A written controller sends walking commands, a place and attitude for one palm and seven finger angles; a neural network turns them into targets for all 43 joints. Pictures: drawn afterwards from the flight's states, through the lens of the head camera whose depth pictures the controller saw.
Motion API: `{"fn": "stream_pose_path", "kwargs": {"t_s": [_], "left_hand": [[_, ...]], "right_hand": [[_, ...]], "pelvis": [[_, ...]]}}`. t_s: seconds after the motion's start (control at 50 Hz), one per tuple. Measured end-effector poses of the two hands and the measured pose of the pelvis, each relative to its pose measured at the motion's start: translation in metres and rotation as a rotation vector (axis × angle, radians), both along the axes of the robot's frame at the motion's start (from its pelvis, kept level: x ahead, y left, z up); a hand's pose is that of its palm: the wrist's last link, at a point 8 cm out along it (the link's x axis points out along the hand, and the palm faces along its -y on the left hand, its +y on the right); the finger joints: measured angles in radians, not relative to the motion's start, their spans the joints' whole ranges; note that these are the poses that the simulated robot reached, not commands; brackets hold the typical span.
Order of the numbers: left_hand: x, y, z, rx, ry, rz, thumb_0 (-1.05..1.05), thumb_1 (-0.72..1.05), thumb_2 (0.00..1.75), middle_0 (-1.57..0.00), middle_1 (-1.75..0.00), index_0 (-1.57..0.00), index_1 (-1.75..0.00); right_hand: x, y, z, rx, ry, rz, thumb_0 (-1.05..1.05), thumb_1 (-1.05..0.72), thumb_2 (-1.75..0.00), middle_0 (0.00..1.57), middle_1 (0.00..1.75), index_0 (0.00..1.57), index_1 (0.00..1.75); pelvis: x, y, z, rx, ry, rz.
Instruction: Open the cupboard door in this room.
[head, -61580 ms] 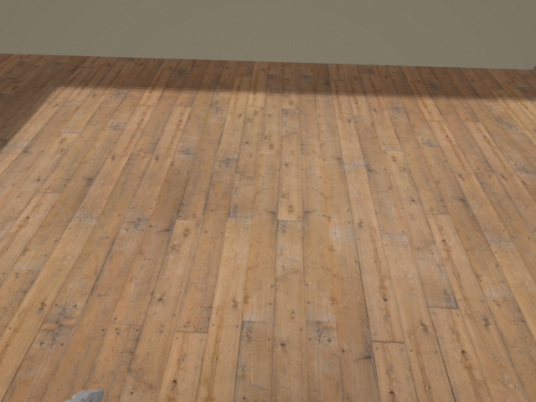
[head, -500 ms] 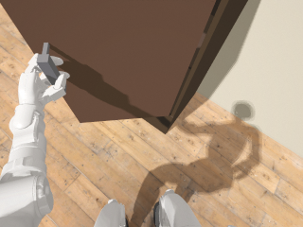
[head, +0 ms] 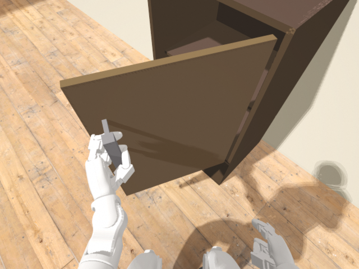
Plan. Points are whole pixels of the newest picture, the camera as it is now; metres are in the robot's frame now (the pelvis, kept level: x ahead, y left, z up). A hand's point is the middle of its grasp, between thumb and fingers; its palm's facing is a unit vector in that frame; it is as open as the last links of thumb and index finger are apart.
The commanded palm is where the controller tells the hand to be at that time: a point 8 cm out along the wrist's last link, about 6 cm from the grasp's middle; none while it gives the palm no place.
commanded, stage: pull the door open along its arc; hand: left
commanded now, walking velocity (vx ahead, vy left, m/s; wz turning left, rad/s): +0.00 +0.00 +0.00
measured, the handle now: (113, 145) +0.38 +0.18 +0.03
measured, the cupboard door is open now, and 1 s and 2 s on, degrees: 65 81 83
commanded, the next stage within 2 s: open thumb and fingers to let go in 0.30 s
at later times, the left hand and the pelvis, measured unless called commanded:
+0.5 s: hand (155, 205) +0.25 +0.07 +0.03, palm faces +0.40 -0.91 -0.02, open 6.3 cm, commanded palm +0.20 +0.11 +0.03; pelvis +0.00 -0.03 -0.01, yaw +3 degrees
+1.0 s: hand (155, 200) +0.25 +0.07 +0.03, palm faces +0.38 -0.93 -0.01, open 13.5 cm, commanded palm +0.21 +0.11 +0.03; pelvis -0.02 -0.03 -0.01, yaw +3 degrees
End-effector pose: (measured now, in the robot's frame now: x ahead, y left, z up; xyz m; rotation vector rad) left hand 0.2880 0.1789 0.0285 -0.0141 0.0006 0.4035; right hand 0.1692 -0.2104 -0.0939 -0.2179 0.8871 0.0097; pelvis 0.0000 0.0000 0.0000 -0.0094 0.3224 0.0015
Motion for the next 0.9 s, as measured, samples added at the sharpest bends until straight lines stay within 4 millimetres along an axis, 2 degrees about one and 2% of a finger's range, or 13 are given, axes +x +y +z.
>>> {"fn": "stream_pose_path", "kwargs": {"t_s": [0.12,0.4,0.46,0.56,0.68,0.9], "left_hand": [[-0.025,-0.016,0.002,0.008,0.028,-0.007,0.02,0.66,0.78,-0.32,-1.3,-0.33,-1.31],[-0.081,-0.068,0.005,-0.034,0.068,0.008,0.02,0.67,0.76,-0.28,-1.31,-0.36,-1.34],[-0.085,-0.073,0.004,-0.001,0.053,0.011,0.02,0.65,0.76,-0.3,-1.32,-0.35,-1.34],[-0.079,-0.07,0.0,0.031,0.04,0.012,0.01,0.61,0.76,-0.34,-1.32,-0.35,-1.33],[-0.078,-0.068,0.004,0.009,0.051,0.008,0.01,0.41,0.68,-0.35,-1.3,-0.36,-1.3],[-0.075,-0.068,0.004,0.011,0.039,-0.009,0.01,-0.22,0.42,-0.32,-1.22,-0.32,-1.23]], "right_hand": [[0.006,0.0,0.004,0.02,-0.025,0.02,0.01,-0.91,-0.9,0.2,0.3,0.2,0.3],[0.003,-0.03,0.004,-0.004,-0.074,0.029,0.01,-0.91,-0.9,0.2,0.3,0.2,0.3],[0.006,-0.031,0.0,-0.012,-0.091,0.042,0.01,-0.91,-0.9,0.2,0.3,0.2,0.3],[0.009,-0.029,-0.008,0.001,-0.107,0.053,0.01,-0.91,-0.9,0.2,0.3,0.2,0.3],[0.005,-0.024,-0.005,0.026,-0.124,0.054,0.01,-0.91,-0.9,0.2,0.3,0.2,0.3],[-0.008,-0.026,-0.003,0.004,-0.116,0.05,0.01,-0.9,-0.9,0.2,0.3,0.2,0.3]], "pelvis": [[0.002,-0.011,0.004,0.004,-0.024,0.015],[0.003,-0.029,0.001,0.019,-0.037,0.034],[0.0,-0.032,-0.004,0.022,-0.034,0.041],[-0.007,-0.037,-0.009,0.026,-0.034,0.047],[-0.012,-0.038,-0.007,0.028,-0.045,0.048],[-0.018,-0.033,-0.007,0.024,-0.053,0.046]]}}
